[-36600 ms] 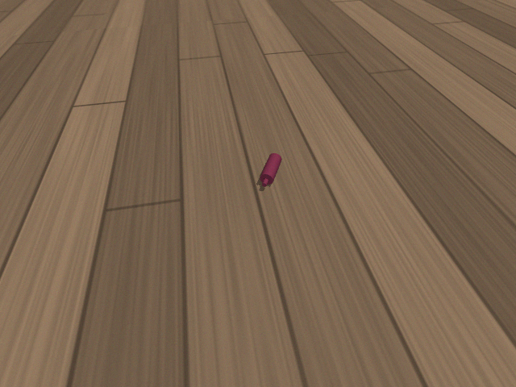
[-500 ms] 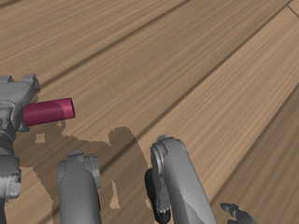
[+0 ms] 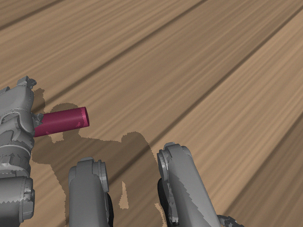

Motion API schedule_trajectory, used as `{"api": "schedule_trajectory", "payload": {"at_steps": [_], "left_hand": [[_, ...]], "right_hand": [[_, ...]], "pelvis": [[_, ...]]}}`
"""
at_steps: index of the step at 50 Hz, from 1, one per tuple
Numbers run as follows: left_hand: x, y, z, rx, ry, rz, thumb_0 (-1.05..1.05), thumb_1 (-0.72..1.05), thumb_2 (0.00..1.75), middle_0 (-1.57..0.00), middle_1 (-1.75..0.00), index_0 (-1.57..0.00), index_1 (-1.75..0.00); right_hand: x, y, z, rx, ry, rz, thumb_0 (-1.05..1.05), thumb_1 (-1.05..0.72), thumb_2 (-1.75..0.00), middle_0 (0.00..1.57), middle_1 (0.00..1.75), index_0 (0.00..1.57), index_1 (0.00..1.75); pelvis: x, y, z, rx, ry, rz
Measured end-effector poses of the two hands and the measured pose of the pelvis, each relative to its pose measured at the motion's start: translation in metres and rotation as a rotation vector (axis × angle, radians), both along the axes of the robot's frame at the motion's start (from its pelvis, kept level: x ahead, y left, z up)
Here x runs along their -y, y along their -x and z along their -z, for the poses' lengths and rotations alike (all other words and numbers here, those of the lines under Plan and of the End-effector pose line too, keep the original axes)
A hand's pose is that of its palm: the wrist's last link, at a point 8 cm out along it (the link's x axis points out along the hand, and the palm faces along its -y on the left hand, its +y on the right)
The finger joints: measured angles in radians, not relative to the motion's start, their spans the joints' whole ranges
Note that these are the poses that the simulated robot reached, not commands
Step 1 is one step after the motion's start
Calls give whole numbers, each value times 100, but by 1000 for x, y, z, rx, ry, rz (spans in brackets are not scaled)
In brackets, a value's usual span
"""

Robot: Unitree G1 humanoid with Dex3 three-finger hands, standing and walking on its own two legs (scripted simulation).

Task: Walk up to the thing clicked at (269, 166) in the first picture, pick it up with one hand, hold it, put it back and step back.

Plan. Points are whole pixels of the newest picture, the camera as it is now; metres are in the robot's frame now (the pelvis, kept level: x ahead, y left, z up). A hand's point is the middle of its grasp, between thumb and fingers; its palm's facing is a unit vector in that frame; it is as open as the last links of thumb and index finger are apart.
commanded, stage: home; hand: left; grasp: from above
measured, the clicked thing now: (54, 122) +0.48 +0.29 -0.34
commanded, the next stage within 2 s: none
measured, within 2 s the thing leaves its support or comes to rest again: neither
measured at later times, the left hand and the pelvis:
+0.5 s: hand out of the picture +0.27 +0.22 +0.08, palm faces +0.00 -0.92 -0.39, open 7.4 cm; pelvis +0.01 -0.01 +0.18, yaw +5 degrees
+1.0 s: hand out of the picture +0.22 +0.20 +0.28, palm faces +0.18 -0.96 -0.21, open 7.4 cm; pelvis +0.07 +0.00 +0.33, yaw +7 degrees
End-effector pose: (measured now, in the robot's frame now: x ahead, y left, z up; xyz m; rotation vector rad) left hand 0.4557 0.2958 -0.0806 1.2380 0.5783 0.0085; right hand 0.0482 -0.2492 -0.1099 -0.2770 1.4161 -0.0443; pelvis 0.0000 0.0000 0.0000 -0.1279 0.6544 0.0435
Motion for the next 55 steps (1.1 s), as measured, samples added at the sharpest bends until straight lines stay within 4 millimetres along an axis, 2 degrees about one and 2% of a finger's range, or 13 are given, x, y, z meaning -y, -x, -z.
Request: {"api": "schedule_trajectory", "payload": {"at_steps": [6,11,18,23,27,32,42,49,55], "left_hand": [[4,54,-55,-72,214,-69,0,52,94,-24,-46,-23,-47],[13,104,-95,-43,406,-128,1,73,92,-23,-38,-22,-38],[19,161,-144,3,566,-280,1,85,90,-22,-32,-21,-32],[25,190,-181,-8,687,-416,1,88,90,-21,-31,-21,-31],[32,206,-214,-20,767,-499,1,89,90,-21,-31,-21,-30],[38,219,-256,-27,847,-590,2,90,90,-21,-30,-21,-30],[45,239,-336,-24,919,-667,1,90,90,-21,-30,-20,-30],[47,257,-383,0,924,-659,1,90,90,-20,-30,-20,-30],[47,268,-399,13,924,-651,1,90,90,-20,-30,-20,-30]], "right_hand": [[10,-39,-46,109,4,-22,0,-90,-90,21,30,20,30],[17,-81,-91,238,41,-67,0,-90,-90,20,30,20,30],[9,-139,-153,451,58,-105,0,-90,-90,20,30,20,30],[-9,-165,-197,563,29,-108,1,-90,-90,20,30,20,30],[-23,-175,-232,618,6,-100,1,-90,-90,20,30,20,30],[-33,-176,-271,642,-3,-76,1,-90,-90,21,30,20,30],[-28,-169,-338,677,51,-12,1,-90,-90,21,30,20,30],[-24,-177,-373,747,78,6,1,-90,-90,21,30,20,30],[-28,-194,-389,829,67,-11,1,-90,-90,20,30,20,30]], "pelvis": [[1,0,-51,20,-21,-5],[5,3,-88,55,-33,-16],[8,4,-133,117,-42,-38],[9,-1,-169,164,-52,-48],[8,-10,-200,203,-59,-56],[7,-24,-238,249,-68,-66],[4,-55,-301,351,-85,-82],[0,-71,-328,414,-95,-88],[-2,-76,-335,450,-103,-93]]}}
